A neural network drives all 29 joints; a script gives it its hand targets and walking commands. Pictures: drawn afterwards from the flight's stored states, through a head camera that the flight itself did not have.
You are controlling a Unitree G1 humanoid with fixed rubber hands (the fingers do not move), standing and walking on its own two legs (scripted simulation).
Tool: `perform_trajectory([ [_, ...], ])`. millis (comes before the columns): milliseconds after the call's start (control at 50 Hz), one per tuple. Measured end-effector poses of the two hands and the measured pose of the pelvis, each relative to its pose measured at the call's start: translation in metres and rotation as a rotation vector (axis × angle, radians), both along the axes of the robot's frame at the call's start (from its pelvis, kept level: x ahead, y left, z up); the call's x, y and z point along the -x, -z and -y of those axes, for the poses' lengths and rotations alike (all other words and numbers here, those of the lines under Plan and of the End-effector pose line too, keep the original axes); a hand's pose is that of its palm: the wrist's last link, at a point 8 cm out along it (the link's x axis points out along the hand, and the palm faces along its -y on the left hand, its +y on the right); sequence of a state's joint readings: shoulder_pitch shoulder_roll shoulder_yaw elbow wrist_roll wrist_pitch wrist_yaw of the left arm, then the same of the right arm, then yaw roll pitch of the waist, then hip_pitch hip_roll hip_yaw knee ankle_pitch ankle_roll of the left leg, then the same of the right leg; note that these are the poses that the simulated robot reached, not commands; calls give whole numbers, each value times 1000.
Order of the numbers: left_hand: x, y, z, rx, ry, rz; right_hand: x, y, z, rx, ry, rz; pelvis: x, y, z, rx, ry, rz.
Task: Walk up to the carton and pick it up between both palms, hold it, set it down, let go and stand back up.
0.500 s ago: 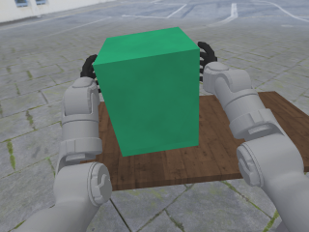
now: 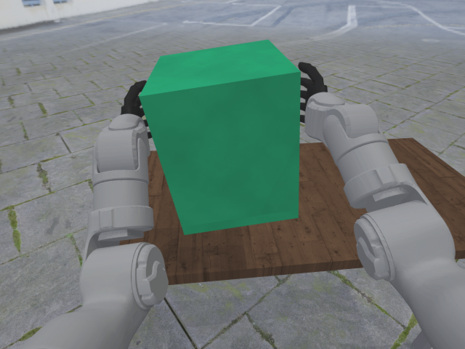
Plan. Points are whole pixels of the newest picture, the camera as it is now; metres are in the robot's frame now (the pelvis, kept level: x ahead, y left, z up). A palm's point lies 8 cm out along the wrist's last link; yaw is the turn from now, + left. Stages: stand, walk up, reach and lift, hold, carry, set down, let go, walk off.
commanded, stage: hold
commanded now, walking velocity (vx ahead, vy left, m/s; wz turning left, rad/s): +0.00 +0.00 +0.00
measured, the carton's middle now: (227, 134) +0.40 +0.01 +0.24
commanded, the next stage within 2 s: set down in 0.56 s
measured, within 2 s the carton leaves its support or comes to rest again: neither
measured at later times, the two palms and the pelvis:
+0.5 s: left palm (134, 128) +0.37 +0.16 +0.27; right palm (314, 108) +0.37 -0.13 +0.30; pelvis +0.01 +0.00 +0.00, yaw +0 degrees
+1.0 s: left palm (137, 117) +0.42 +0.16 +0.27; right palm (305, 113) +0.39 -0.13 +0.28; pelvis +0.01 +0.01 +0.00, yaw +0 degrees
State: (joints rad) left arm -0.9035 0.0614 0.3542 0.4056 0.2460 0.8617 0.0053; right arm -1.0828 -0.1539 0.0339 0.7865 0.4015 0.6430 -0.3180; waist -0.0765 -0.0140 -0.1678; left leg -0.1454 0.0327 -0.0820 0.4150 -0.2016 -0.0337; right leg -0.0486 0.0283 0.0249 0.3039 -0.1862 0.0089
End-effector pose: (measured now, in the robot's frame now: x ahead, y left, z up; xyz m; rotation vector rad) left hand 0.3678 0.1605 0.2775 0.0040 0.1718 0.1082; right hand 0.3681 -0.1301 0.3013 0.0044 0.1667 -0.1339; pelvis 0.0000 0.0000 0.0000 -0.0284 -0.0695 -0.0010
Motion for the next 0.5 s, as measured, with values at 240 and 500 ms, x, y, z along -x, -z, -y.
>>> perform_trajectory([
  [240,-4,-1,3,-1,-2,-2,-4,2,3,3,-2,-1,-4,0,0,0,2,-11],
  [500,-1,4,-1,8,-7,0,-2,5,0,12,-9,-2,-8,0,1,0,-3,8],
])
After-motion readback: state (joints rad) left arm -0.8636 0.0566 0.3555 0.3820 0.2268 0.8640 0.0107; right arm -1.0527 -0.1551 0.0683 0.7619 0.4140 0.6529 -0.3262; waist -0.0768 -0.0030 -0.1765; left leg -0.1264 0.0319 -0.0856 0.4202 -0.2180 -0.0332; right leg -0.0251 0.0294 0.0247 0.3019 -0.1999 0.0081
